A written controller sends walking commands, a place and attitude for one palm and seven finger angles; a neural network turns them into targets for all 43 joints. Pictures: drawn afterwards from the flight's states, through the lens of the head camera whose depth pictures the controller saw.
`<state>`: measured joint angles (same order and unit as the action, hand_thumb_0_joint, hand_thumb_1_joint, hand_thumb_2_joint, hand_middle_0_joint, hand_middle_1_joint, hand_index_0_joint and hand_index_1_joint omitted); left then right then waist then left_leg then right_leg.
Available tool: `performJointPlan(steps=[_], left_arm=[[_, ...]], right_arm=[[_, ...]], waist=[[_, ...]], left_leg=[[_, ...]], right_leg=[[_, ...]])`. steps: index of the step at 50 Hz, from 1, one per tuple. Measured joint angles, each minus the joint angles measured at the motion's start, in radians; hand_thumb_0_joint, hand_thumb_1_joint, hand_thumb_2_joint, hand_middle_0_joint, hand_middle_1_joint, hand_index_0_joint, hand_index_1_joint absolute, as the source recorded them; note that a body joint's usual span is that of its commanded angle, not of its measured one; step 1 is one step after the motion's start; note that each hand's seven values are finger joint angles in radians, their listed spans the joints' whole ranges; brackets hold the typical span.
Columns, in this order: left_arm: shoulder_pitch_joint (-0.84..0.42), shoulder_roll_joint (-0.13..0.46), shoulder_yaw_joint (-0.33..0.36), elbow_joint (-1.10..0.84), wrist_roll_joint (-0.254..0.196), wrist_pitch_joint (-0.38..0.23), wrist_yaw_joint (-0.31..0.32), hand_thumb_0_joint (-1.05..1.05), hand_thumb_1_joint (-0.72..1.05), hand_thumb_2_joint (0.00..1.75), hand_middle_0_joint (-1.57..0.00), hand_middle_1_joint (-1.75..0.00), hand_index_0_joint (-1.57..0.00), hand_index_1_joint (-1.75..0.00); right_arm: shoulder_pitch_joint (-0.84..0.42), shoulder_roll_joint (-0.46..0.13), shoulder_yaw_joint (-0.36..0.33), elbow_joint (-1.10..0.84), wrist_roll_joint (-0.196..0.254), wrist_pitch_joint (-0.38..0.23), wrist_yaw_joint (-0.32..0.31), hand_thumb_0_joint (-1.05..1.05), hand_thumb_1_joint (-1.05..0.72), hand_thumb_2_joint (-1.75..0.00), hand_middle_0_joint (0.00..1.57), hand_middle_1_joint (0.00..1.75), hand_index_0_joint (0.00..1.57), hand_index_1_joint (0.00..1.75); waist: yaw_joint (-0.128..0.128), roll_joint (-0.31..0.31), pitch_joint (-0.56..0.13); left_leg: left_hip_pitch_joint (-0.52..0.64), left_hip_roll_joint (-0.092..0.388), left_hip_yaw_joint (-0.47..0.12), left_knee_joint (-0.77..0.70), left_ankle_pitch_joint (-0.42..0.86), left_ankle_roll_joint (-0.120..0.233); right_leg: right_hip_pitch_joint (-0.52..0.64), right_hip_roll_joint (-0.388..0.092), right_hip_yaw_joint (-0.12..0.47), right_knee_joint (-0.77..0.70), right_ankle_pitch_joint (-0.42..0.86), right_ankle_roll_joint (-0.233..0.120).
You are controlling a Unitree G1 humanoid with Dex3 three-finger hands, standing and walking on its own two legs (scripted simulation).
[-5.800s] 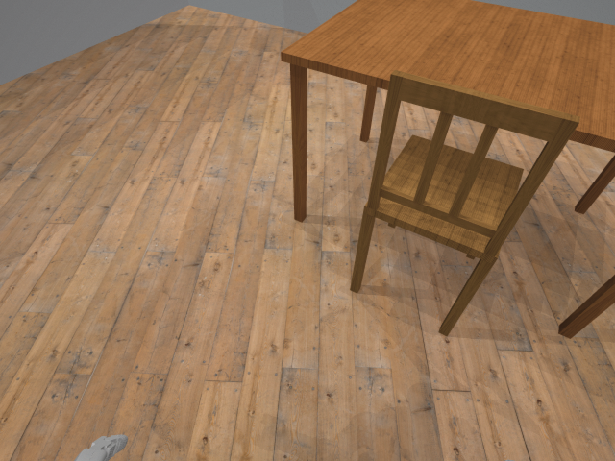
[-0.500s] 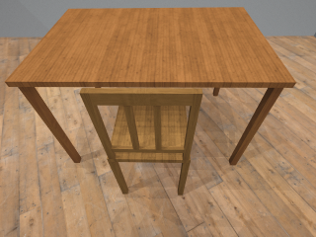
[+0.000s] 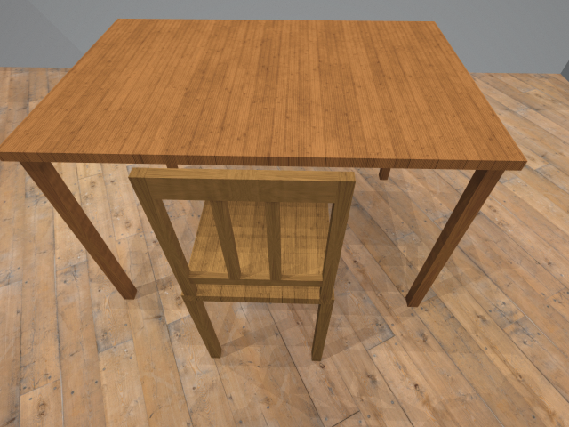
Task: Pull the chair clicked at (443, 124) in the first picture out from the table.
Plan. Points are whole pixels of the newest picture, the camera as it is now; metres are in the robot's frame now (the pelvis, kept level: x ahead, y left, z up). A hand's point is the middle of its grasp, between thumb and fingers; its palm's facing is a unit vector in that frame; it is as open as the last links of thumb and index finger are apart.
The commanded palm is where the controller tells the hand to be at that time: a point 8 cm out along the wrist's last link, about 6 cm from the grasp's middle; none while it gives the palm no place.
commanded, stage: look again from close up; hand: left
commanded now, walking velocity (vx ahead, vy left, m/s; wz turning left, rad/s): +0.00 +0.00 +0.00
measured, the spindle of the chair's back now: (227, 241) +0.47 +0.15 -0.09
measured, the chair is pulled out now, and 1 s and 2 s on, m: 0.00 0.00 0.00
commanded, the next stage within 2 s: raise the hand toward the chair's back in 0.72 s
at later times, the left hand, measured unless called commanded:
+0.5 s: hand out of the picture -0.01 +0.14 -0.17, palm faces +0.03 -0.98 -0.18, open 7.3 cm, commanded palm none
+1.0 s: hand out of the picture +0.13 +0.17 -0.07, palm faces +0.23 -0.95 -0.22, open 7.5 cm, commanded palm +0.10 +0.19 -0.07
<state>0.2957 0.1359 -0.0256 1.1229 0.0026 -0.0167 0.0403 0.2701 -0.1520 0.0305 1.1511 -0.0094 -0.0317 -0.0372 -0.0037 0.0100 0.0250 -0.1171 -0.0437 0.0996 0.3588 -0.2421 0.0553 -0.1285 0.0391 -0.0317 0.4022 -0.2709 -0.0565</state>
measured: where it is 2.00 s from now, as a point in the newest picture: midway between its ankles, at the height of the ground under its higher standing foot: outside the picture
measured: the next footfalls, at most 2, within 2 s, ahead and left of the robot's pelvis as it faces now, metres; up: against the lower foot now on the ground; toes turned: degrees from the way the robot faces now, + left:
none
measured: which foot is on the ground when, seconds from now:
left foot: down 0.00-1.00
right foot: down 0.00-1.00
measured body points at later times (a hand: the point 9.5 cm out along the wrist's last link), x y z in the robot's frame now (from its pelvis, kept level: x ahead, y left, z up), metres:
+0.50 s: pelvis +0.01 -0.02 +0.00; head +0.02 -0.03 +0.45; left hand -0.01 +0.19 -0.16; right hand +0.00 -0.23 -0.17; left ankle -0.03 +0.08 -0.74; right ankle -0.03 -0.08 -0.74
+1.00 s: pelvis -0.01 -0.02 -0.01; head +0.00 -0.06 +0.44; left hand +0.11 +0.22 -0.06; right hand +0.06 -0.28 -0.15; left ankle -0.03 +0.08 -0.74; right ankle -0.03 -0.08 -0.74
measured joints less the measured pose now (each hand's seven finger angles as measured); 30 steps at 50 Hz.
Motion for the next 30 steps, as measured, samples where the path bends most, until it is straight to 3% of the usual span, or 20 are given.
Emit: performJointPlan(steps=[30], left_arm=[[0.037, -0.025, -0.001, 0.006, -0.001, -0.012, 0.005, 0.01, 0.91, 0.90, -0.20, -0.30, -0.20, -0.30]], right_arm=[[0.020, 0.018, -0.003, 0.011, 0.002, 0.001, -0.006, 0.00, -0.91, -0.90, 0.20, 0.30, 0.19, 0.30]], waist=[[0.004, -0.004, -0.011]], left_leg=[[0.015, 0.031, -0.010, 0.000, -0.012, -0.036]], right_leg=[[0.028, 0.032, -0.007, -0.029, -0.001, -0.032]])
